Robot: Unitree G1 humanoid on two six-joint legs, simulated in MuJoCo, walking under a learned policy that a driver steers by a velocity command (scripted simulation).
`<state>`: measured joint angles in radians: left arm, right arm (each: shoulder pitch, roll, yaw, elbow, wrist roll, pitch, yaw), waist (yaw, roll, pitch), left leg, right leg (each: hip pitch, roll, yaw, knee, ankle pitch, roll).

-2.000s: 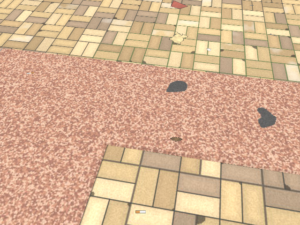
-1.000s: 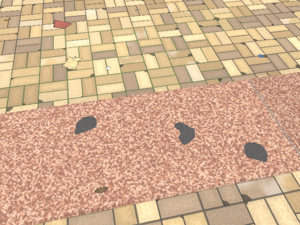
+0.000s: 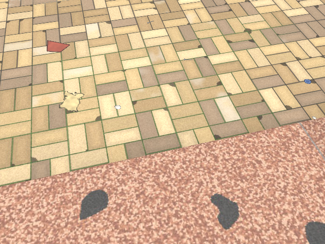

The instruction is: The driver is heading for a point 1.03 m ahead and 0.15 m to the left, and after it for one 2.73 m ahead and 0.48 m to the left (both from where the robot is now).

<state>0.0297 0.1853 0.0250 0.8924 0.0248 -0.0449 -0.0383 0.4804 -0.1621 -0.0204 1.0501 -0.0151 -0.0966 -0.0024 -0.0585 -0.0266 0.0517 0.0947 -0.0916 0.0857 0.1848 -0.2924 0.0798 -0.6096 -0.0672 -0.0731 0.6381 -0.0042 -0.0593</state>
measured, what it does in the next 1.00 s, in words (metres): walks ahead: right foot, then left foot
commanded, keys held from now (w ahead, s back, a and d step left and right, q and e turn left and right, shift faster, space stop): w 1.00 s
